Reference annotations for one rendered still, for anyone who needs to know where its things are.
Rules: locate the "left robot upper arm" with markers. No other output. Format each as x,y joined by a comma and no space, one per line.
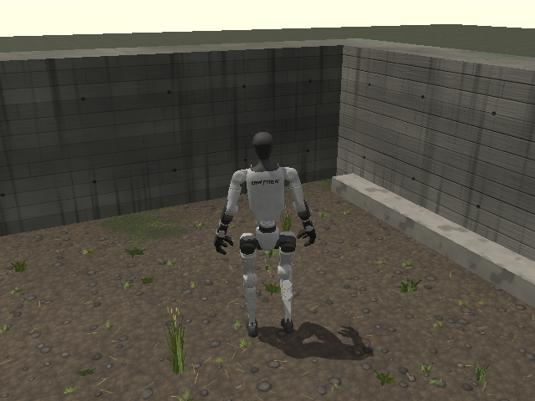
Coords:
234,191

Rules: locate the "robot right hand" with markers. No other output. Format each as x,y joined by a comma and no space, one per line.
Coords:
303,233

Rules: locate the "right robot foot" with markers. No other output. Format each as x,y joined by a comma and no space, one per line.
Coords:
287,326

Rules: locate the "right robot upper arm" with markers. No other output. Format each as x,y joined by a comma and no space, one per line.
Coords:
291,175

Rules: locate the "robot left hand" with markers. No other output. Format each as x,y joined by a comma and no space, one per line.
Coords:
219,242

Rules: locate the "left robot forearm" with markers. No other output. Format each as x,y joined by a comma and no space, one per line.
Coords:
224,223

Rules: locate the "right robot forearm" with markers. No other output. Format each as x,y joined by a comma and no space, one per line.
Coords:
306,218

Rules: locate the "robot torso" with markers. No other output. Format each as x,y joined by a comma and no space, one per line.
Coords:
265,192

